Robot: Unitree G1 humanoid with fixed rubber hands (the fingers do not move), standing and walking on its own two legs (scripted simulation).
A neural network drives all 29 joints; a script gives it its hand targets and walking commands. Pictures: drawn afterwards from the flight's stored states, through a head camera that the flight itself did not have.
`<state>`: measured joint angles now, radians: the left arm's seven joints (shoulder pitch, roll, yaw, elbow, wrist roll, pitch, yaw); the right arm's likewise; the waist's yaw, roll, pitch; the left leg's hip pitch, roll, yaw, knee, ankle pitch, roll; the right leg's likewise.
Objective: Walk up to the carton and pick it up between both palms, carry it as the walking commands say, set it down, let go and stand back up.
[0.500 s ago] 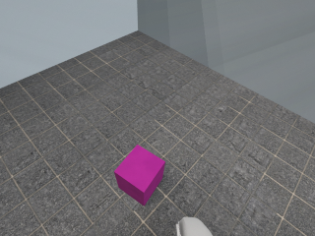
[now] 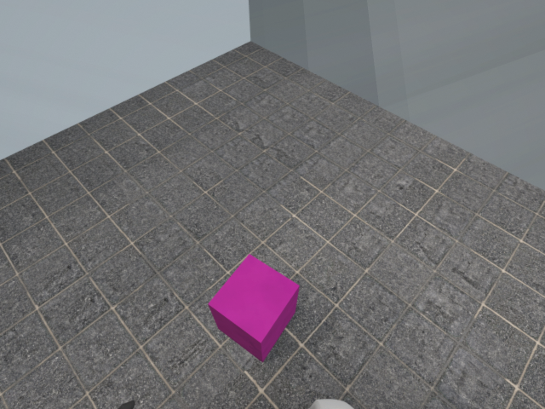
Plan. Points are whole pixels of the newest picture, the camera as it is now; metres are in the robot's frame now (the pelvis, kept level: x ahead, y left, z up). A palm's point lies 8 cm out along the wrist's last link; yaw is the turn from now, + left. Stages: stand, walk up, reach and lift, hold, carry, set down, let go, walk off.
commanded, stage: walk up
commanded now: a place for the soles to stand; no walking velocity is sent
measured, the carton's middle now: (256, 308) +0.48 +0.05 -0.64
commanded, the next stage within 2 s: none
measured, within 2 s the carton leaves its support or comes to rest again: neither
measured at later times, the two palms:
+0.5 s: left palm out of the picture +0.01 +0.28 -0.12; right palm out of the picture +0.05 -0.22 -0.13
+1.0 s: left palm out of the picture +0.01 +0.27 -0.13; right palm out of the picture +0.02 -0.24 -0.13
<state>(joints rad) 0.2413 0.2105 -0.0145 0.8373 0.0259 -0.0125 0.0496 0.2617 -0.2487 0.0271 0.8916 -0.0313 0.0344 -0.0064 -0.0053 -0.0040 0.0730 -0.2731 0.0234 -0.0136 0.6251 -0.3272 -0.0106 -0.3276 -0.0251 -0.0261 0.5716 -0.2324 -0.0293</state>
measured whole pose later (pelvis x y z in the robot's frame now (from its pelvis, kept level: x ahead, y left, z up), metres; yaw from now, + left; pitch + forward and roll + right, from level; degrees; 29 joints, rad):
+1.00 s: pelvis -0.01 +0.01 +0.00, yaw +4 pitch -2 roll +0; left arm 0.24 0.27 -0.02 1.02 0.01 0.03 0.00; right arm 0.33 -0.25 0.04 0.98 -0.01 -0.01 -0.03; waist 0.00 0.01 0.01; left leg -0.23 0.04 -0.10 0.52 -0.28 -0.06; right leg -0.27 -0.03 -0.09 0.50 -0.20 -0.01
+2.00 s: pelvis +0.07 +0.24 -0.01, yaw -20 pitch -1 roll -1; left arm 0.30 0.24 0.04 0.63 0.03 -0.02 0.06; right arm 0.33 -0.30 0.01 0.76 -0.04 0.08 0.02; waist -0.07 0.08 0.06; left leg -0.25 0.06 0.24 0.67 -0.41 0.06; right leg -0.38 0.06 -0.07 0.70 -0.25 -0.03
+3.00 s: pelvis +0.10 +0.31 +0.00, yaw -37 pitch -1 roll +0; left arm 0.31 0.24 -0.01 0.82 0.02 0.02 0.00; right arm 0.37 -0.22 0.02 0.79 -0.02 0.01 -0.01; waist 0.00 -0.01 0.01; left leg -0.27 0.00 0.05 0.57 -0.27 0.02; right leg -0.24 0.03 0.01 0.59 -0.32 -0.03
